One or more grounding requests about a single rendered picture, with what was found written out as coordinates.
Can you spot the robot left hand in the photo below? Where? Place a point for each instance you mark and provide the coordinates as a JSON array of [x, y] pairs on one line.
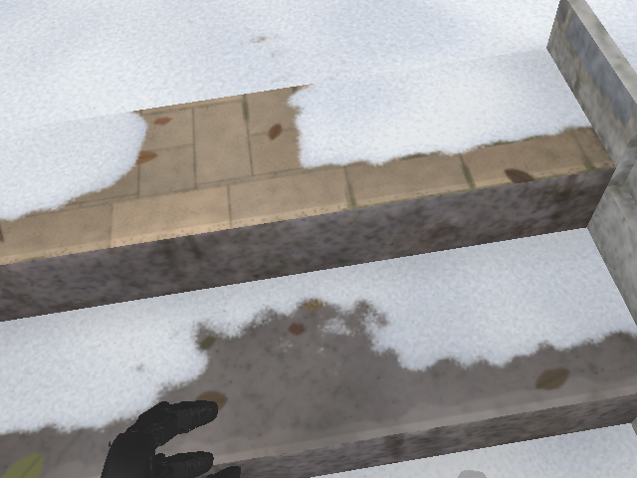
[[132, 454]]

